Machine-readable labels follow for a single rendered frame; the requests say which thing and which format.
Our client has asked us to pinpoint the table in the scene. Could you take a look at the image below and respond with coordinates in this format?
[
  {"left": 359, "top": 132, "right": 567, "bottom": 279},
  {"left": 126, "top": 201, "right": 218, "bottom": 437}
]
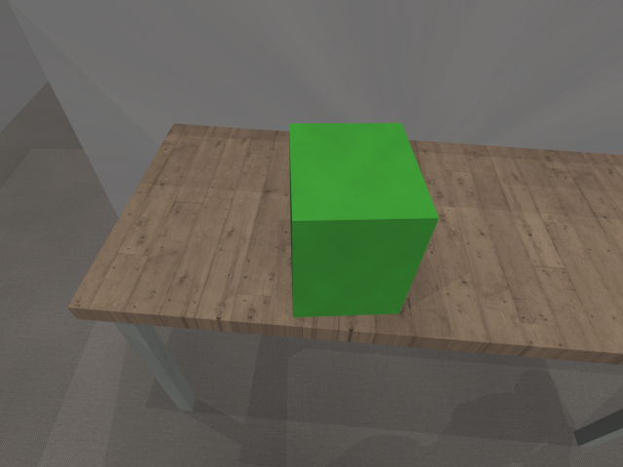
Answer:
[{"left": 67, "top": 124, "right": 623, "bottom": 448}]

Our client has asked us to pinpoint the carton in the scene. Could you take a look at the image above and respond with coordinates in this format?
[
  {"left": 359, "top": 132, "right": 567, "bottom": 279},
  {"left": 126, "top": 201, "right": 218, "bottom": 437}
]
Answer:
[{"left": 289, "top": 123, "right": 439, "bottom": 317}]

